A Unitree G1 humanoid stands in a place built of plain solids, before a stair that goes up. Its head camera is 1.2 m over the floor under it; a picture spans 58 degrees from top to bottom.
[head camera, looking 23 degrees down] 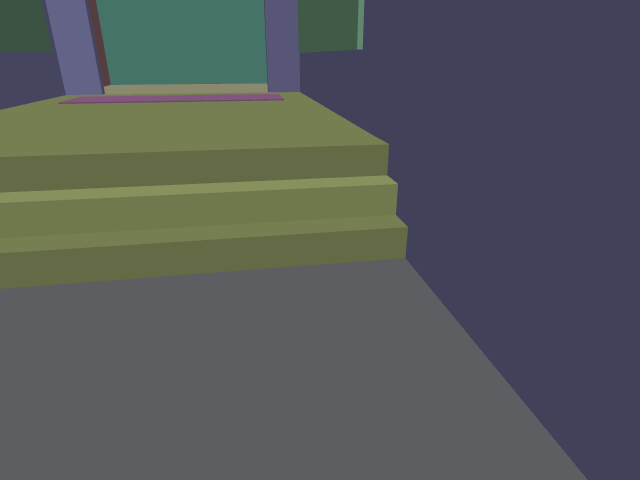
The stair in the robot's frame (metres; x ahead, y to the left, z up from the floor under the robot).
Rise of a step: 0.22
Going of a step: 0.23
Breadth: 3.69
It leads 10 degrees to the left of straight ahead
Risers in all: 3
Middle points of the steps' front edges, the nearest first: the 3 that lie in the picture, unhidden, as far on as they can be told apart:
2.22 1.26 0.22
2.45 1.30 0.43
2.67 1.34 0.65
